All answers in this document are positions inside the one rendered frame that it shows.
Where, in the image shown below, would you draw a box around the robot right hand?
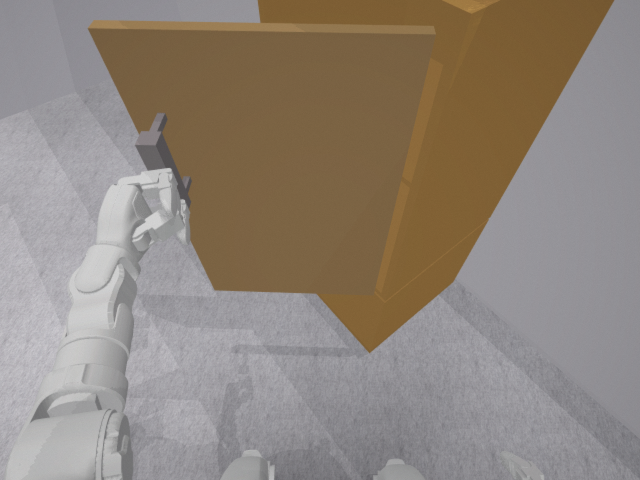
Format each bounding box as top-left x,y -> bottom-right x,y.
500,451 -> 544,480

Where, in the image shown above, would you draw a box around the right robot shin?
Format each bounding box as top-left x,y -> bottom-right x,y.
385,459 -> 405,467

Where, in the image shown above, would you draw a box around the robot left thigh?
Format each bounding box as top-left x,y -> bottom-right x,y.
220,456 -> 275,480

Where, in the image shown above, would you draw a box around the robot left forearm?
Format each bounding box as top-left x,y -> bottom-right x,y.
4,244 -> 141,480

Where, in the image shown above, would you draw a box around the cupboard door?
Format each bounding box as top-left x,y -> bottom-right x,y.
88,20 -> 436,296

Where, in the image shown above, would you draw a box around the left robot upper arm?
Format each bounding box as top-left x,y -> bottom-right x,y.
10,409 -> 133,480

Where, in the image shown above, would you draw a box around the robot left hand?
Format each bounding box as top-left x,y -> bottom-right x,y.
96,168 -> 190,262

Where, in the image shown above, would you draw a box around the handle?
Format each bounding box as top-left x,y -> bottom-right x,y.
135,113 -> 192,208

